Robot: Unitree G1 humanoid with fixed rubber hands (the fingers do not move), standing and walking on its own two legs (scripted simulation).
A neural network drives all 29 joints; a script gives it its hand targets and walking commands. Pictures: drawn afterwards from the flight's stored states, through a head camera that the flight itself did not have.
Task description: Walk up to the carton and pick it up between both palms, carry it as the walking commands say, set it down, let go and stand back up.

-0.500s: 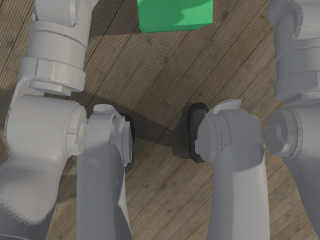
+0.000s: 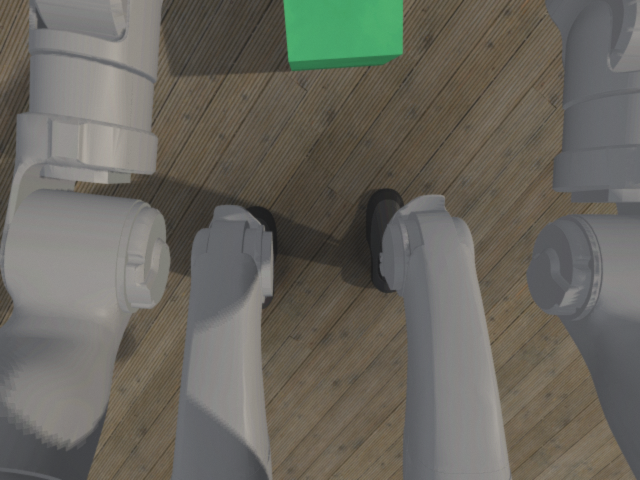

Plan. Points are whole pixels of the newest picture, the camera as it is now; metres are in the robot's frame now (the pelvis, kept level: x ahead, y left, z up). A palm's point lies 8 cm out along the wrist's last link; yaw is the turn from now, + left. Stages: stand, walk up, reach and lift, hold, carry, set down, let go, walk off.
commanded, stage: set down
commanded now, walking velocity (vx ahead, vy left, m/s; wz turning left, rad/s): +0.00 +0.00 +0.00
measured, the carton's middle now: out of the picture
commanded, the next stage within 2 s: let go in 0.52 s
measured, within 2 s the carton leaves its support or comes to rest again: neither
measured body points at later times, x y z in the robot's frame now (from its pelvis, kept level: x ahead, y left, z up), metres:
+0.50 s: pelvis +0.00 -0.01 +0.11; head +0.37 -0.01 +0.36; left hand +0.60 +0.12 -0.01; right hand +0.56 -0.21 -0.02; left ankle +0.11 +0.12 -0.49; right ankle +0.13 -0.13 -0.49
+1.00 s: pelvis +0.02 -0.01 +0.17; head +0.31 -0.02 +0.51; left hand +0.44 +0.16 +0.05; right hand +0.39 -0.24 +0.05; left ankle +0.11 +0.12 -0.49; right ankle +0.13 -0.13 -0.49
